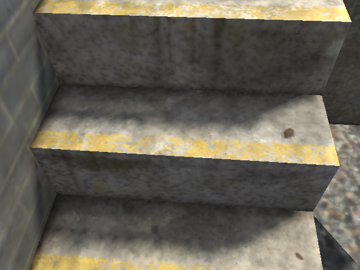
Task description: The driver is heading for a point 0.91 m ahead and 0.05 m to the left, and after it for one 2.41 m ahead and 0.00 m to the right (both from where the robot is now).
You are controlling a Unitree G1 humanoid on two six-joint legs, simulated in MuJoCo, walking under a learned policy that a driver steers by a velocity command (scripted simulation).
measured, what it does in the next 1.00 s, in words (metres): steps on the spot: right foot, then left foot 0.21 m higher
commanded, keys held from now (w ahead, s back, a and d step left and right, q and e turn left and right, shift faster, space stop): shift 1.00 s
